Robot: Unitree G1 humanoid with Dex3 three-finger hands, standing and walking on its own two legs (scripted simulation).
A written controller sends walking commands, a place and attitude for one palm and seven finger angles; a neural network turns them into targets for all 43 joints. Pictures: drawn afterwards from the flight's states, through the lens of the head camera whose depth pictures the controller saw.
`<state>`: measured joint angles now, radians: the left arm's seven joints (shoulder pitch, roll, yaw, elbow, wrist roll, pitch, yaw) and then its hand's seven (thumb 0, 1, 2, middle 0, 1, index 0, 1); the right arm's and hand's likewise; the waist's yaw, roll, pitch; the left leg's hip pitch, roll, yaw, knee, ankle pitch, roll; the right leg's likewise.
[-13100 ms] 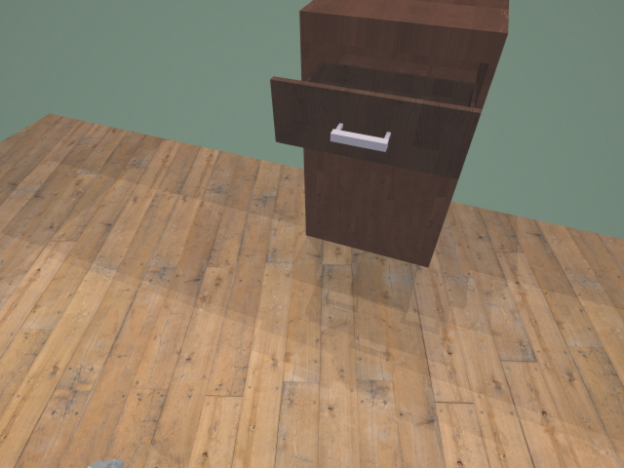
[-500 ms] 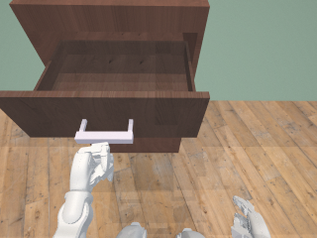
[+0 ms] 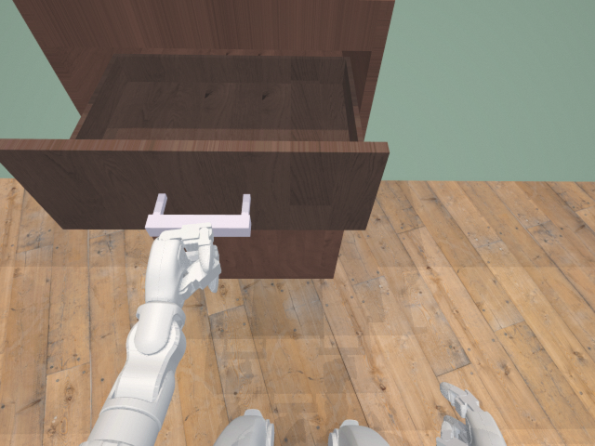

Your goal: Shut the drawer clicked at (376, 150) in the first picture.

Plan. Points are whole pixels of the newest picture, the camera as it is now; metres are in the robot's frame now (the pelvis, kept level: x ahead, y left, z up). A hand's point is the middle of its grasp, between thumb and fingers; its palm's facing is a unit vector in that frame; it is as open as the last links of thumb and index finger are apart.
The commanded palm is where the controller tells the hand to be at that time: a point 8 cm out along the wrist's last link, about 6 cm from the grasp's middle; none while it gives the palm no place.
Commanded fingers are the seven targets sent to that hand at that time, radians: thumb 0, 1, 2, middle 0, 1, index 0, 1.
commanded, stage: push the drawer shut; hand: left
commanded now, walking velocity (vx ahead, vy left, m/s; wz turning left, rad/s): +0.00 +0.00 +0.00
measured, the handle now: (202, 213) +0.42 +0.15 +0.05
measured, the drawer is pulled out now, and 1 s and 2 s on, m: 0.23 0.10 0.00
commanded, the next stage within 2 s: none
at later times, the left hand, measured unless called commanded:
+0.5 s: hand (216, 224) +0.40 +0.13 +0.05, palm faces +0.03 -1.00 -0.04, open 3.1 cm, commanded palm +0.39 +0.18 +0.05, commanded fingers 0.00 0.90 0.90 -1.40 -1.60 -1.40 -1.60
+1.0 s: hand (225, 187) +0.47 +0.12 +0.05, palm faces +0.05 -1.00 -0.04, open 3.2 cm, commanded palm +0.45 +0.17 +0.05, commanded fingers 0.00 0.90 0.90 -1.40 -1.60 -1.40 -1.60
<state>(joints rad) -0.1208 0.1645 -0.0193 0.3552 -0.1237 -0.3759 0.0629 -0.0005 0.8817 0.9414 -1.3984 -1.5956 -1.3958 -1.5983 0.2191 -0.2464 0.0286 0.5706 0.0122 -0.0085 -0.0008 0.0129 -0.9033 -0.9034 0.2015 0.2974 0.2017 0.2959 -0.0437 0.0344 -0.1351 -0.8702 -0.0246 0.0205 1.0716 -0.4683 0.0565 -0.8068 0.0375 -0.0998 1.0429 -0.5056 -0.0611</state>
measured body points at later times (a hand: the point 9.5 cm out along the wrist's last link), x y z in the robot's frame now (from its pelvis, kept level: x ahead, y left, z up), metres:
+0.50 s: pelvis +0.00 +0.00 +0.00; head +0.08 +0.01 +0.44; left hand +0.40 +0.18 +0.05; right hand +0.09 -0.26 -0.11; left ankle +0.03 +0.08 -0.66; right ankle +0.00 -0.08 -0.66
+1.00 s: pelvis +0.00 +0.01 -0.01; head +0.10 +0.01 +0.43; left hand +0.46 +0.18 +0.05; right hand +0.02 -0.25 -0.12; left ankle +0.03 +0.08 -0.66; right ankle +0.00 -0.08 -0.66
